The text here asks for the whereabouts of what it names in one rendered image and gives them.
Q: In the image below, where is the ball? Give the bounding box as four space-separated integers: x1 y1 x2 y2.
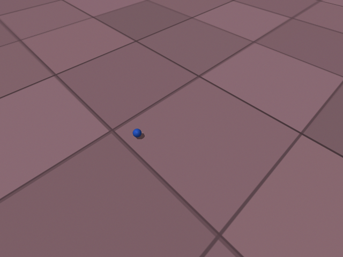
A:
133 128 141 137

